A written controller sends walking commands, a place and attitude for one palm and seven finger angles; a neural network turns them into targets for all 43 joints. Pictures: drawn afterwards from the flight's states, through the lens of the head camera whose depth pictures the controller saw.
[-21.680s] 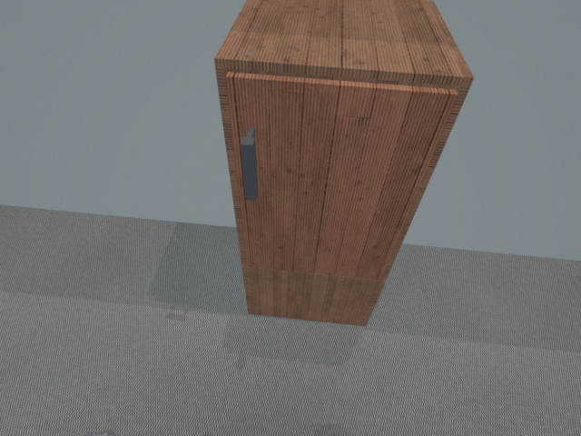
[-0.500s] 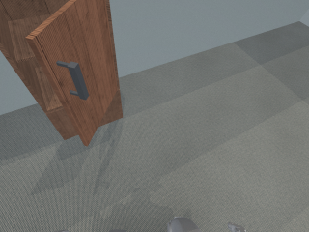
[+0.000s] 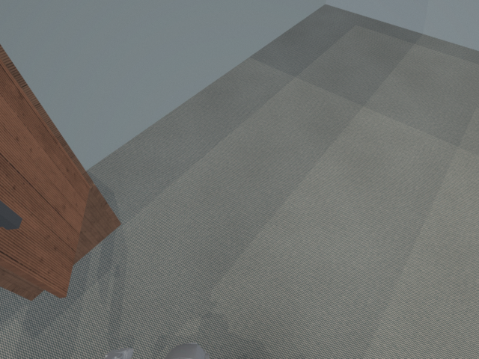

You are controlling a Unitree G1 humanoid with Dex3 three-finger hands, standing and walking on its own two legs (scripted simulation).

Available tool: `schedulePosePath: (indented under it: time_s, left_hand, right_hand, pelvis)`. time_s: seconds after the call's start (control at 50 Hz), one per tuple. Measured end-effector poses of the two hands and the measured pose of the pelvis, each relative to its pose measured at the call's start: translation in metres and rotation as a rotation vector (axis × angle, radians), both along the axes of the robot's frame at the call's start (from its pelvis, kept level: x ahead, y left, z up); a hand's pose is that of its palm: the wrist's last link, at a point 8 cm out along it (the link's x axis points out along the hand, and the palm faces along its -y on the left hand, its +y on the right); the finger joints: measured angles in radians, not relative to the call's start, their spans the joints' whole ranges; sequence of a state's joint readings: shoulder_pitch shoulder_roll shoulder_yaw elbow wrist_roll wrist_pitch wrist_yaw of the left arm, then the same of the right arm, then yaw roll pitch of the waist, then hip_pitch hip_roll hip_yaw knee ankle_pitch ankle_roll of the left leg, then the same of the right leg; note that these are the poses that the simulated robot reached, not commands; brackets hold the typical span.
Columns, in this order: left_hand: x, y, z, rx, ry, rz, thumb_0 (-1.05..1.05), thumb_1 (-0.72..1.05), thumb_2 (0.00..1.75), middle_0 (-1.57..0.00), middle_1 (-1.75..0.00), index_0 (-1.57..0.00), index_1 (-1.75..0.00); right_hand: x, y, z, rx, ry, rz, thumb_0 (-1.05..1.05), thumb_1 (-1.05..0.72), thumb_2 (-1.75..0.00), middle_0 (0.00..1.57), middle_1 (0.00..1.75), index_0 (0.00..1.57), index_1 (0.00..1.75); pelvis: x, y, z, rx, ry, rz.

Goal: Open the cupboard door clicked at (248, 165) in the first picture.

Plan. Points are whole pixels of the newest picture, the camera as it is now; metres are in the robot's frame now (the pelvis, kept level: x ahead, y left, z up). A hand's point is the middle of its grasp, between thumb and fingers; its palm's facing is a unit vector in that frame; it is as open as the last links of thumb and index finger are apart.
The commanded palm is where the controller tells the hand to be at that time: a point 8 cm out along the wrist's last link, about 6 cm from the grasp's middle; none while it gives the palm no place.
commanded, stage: walk to a spot facing it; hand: left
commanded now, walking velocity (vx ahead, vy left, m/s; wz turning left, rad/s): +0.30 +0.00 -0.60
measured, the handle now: out of the picture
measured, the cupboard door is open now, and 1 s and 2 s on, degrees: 46 46 46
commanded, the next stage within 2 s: turn to face it in 1.64 s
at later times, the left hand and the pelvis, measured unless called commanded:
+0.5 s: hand (215, 259) +0.34 +0.08 -0.17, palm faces -0.41 -0.90 -0.17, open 7.4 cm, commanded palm none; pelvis +0.14 -0.04 -0.01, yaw -20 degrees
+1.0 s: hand (236, 258) +0.34 +0.03 -0.17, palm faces -0.31 -0.93 -0.18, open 7.3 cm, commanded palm none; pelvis +0.33 -0.15 +0.00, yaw -25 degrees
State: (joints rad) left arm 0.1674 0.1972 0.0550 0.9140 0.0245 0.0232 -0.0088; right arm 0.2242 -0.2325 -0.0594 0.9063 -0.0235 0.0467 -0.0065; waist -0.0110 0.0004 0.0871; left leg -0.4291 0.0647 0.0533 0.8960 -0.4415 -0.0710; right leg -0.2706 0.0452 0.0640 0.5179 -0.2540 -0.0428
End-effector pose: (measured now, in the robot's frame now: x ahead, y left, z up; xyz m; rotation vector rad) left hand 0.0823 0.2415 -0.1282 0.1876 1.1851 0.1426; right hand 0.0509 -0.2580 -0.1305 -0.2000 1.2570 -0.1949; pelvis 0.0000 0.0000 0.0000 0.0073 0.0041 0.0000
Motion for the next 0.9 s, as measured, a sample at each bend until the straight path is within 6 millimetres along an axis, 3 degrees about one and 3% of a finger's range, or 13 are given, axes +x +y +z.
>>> schedulePosePath:
  time_s: [0.12,0.18,0.28,0.36,0.44,0.54,0.58,0.62,0.68,0.76,0.9]
  left_hand:
    - [0.015,0.012,-0.019,-0.046,0.049,-0.033,0.0,0.9,0.9,-0.21,-0.3,-0.2,-0.3]
    - [0.039,0.015,-0.017,-0.053,0.067,-0.091,0.0,0.9,0.9,-0.2,-0.3,-0.2,-0.3]
    - [0.099,0.003,-0.005,-0.06,0.037,-0.176,0.01,0.91,0.9,-0.2,-0.3,-0.2,-0.3]
    - [0.155,-0.026,-0.003,-0.061,0.019,-0.269,0.01,0.91,0.9,-0.2,-0.3,-0.2,-0.3]
    - [0.219,-0.074,-0.005,-0.062,-0.008,-0.38,0.01,0.91,0.9,-0.2,-0.3,-0.19,-0.3]
    - [0.294,-0.141,-0.014,-0.059,-0.125,-0.467,0.0,0.91,0.9,-0.2,-0.3,-0.2,-0.3]
    - [0.304,-0.156,-0.014,-0.054,-0.148,-0.461,0.0,0.91,0.9,-0.2,-0.3,-0.2,-0.3]
    - [0.304,-0.164,-0.012,-0.044,-0.12,-0.455,0.0,0.91,0.9,-0.2,-0.3,-0.2,-0.3]
    - [0.294,-0.171,-0.008,-0.026,-0.036,-0.447,0.0,0.91,0.9,-0.2,-0.3,-0.2,-0.3]
    - [0.294,-0.164,0.0,0.014,0.012,-0.393,-0.02,0.95,0.9,-0.21,-0.3,-0.2,-0.3]
    - [0.282,-0.163,-0.003,0.016,0.157,-0.327,-0.01,0.93,0.9,-0.2,-0.3,-0.2,-0.3]
  right_hand:
    - [0.016,0.022,0.005,-0.028,-0.103,-0.039,0.0,-0.9,-0.9,0.2,0.3,0.2,0.3]
    - [0.0,0.032,0.01,-0.025,-0.069,-0.085,0.0,-0.9,-0.9,0.2,0.3,0.2,0.3]
    - [-0.04,0.046,0.015,0.004,0.068,-0.193,0.0,-0.9,-0.9,0.2,0.3,0.2,0.3]
    - [-0.072,0.055,0.013,0.043,0.181,-0.297,0.0,-0.9,-0.9,0.2,0.3,0.2,0.3]
    - [-0.096,0.061,0.008,0.095,0.294,-0.401,0.0,-0.9,-0.9,0.2,0.3,0.2,0.3]
    - [-0.103,0.049,-0.011,0.176,0.417,-0.493,0.0,-0.9,-0.9,0.2,0.3,0.2,0.3]
    - [-0.085,0.032,-0.019,0.181,0.414,-0.511,0.01,-0.9,-0.9,0.2,0.3,0.2,0.3]
    - [-0.052,0.007,-0.022,0.16,0.349,-0.514,0.01,-0.9,-0.9,0.2,0.3,0.2,0.3]
    - [0.013,-0.033,-0.019,0.119,0.196,-0.499,0.01,-0.91,-0.9,0.2,0.3,0.2,0.3]
    - [0.101,-0.077,-0.01,0.087,0.013,-0.455,0.01,-0.91,-0.9,0.2,0.3,0.2,0.3]
    - [0.232,-0.126,0.004,0.064,-0.164,-0.372,0.0,-0.91,-0.9,0.2,0.3,0.2,0.3]
  pelvis:
    - [0.023,0.019,-0.008,-0.027,0.018,-0.074]
    - [0.036,0.021,-0.002,-0.026,0.013,-0.122]
    - [0.064,0.015,0.007,-0.027,0.02,-0.201]
    - [0.087,0.003,0.007,-0.023,0.022,-0.262]
    - [0.114,-0.018,0.0,-0.011,0.022,-0.313]
    - [0.152,-0.062,-0.023,0.008,0.013,-0.356]
    - [0.162,-0.075,-0.025,0.004,-0.002,-0.368]
    - [0.172,-0.085,-0.019,-0.001,-0.01,-0.377]
    - [0.191,-0.099,-0.007,-0.001,-0.005,-0.395]
    - [0.219,-0.117,0.003,-0.002,0.008,-0.412]
    - [0.28,-0.139,0.005,-0.013,0.006,-0.434]
